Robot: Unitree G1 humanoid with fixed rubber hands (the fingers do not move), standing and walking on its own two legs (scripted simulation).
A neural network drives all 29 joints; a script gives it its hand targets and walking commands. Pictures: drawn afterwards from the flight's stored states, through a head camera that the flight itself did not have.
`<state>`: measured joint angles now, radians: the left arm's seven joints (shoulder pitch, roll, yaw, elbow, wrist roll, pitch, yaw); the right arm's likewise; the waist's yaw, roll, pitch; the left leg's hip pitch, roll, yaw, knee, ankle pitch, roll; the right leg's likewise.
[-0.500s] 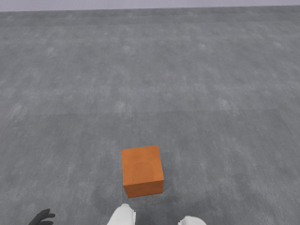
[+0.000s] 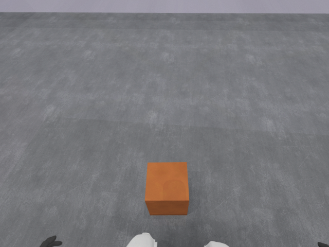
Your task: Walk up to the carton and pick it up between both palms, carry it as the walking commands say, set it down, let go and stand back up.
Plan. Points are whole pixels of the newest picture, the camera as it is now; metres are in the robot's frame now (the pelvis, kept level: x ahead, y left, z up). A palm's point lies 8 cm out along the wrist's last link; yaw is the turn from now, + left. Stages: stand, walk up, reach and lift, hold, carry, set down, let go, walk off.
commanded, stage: walk up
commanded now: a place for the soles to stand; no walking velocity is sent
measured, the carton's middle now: (167, 189) +0.48 +0.06 -0.61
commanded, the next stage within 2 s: reach and lift in 1.70 s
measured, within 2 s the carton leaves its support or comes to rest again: neither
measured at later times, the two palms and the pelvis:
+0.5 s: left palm out of the picture +0.07 +0.35 -0.08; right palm out of the picture +0.09 -0.33 -0.07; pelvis -0.01 +0.02 +0.00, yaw +2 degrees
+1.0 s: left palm out of the picture +0.05 +0.39 -0.07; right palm out of the picture +0.10 -0.29 -0.07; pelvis -0.01 +0.04 +0.00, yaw +5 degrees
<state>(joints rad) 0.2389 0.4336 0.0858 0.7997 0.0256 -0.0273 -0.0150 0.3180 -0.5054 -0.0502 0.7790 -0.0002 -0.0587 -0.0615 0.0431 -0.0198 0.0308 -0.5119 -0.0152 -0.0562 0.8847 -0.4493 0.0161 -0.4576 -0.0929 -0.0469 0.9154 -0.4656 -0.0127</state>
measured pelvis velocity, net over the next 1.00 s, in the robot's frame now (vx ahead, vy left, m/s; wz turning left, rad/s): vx -0.01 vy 0.04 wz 0.08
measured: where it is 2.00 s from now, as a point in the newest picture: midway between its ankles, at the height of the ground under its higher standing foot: outside the picture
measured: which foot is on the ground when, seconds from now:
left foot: down 0.00-1.00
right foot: down 0.00-1.00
